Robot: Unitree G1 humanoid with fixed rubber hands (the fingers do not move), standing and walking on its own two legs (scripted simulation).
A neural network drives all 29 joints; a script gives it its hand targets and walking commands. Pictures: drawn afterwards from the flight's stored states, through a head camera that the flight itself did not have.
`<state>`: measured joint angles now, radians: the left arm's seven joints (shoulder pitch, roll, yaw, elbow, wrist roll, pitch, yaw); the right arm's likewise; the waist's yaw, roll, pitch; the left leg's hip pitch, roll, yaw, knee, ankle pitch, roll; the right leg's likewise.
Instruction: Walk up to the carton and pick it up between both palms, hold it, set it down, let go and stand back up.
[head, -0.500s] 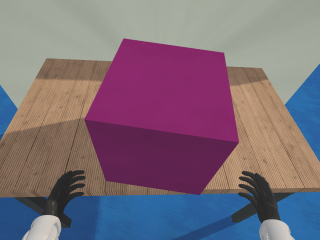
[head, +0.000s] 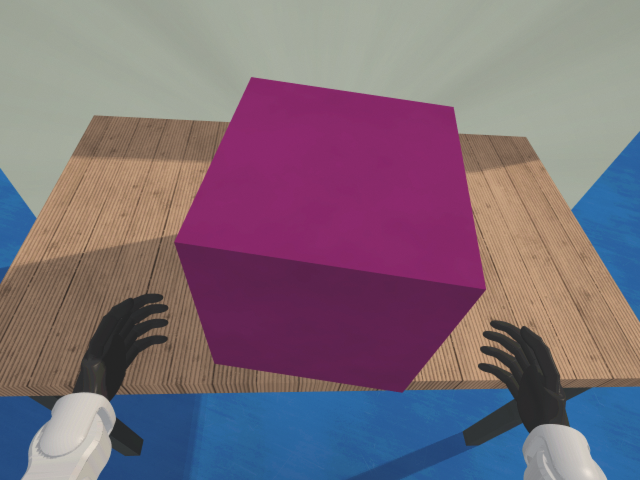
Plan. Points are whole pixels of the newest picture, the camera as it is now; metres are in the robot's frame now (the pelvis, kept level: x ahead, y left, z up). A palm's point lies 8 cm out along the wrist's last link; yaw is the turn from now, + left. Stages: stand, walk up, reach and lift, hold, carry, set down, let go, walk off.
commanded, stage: reach and lift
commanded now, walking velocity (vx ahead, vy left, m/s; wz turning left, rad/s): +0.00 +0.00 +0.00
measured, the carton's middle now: (329, 240) +0.42 +0.00 +0.04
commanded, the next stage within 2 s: none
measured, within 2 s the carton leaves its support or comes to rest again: neither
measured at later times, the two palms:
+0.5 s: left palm (110, 299) +0.29 +0.25 +0.09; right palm (531, 341) +0.25 -0.21 +0.10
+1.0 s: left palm (116, 215) +0.37 +0.24 +0.14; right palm (517, 264) +0.33 -0.21 +0.12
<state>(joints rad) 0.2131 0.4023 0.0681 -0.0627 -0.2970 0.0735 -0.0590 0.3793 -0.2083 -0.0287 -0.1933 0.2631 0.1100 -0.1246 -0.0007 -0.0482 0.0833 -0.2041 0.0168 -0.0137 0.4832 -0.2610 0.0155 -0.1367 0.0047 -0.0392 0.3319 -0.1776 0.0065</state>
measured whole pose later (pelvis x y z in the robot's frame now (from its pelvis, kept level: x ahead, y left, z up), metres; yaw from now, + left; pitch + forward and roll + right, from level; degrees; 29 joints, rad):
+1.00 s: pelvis -0.01 +0.00 +0.00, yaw +0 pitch -2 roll -2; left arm -0.54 0.43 0.13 0.24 -0.31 0.54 -0.08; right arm -0.33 -0.21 -0.15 0.10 0.29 0.42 -0.19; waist 0.00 -0.02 0.08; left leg -0.20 0.02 -0.01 0.48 -0.25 0.02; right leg -0.14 0.00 -0.04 0.33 -0.17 0.01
